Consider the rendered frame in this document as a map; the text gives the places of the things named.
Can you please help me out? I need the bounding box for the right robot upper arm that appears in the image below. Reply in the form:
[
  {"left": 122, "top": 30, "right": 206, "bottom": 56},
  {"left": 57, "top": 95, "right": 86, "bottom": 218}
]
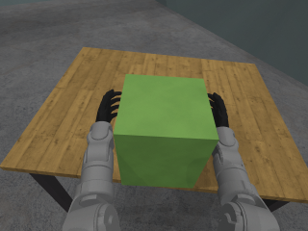
[{"left": 217, "top": 200, "right": 280, "bottom": 231}]

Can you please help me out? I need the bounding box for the right robot forearm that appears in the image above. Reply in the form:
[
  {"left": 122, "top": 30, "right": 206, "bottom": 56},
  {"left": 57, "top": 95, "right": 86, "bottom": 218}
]
[{"left": 212, "top": 126, "right": 280, "bottom": 231}]

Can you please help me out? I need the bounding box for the left robot hand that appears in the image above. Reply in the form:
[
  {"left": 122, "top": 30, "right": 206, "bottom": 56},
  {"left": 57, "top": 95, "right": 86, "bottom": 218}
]
[{"left": 95, "top": 90, "right": 122, "bottom": 123}]

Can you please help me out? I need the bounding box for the carton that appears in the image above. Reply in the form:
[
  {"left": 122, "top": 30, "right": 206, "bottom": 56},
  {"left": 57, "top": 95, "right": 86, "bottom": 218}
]
[{"left": 113, "top": 74, "right": 219, "bottom": 189}]

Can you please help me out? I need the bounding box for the left robot upper arm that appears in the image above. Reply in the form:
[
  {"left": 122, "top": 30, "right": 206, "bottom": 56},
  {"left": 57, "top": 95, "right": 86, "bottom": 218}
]
[{"left": 63, "top": 202, "right": 121, "bottom": 231}]

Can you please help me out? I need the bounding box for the left robot forearm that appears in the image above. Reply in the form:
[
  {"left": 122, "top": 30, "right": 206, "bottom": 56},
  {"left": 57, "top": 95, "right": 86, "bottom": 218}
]
[{"left": 62, "top": 121, "right": 115, "bottom": 231}]

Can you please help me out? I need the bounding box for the right robot hand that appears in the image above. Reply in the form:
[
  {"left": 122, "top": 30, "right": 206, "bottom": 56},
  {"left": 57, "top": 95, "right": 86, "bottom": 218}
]
[{"left": 207, "top": 92, "right": 229, "bottom": 128}]

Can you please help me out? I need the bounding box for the table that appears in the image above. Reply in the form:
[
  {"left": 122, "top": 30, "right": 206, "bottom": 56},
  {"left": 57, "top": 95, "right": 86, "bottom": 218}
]
[{"left": 0, "top": 47, "right": 308, "bottom": 213}]

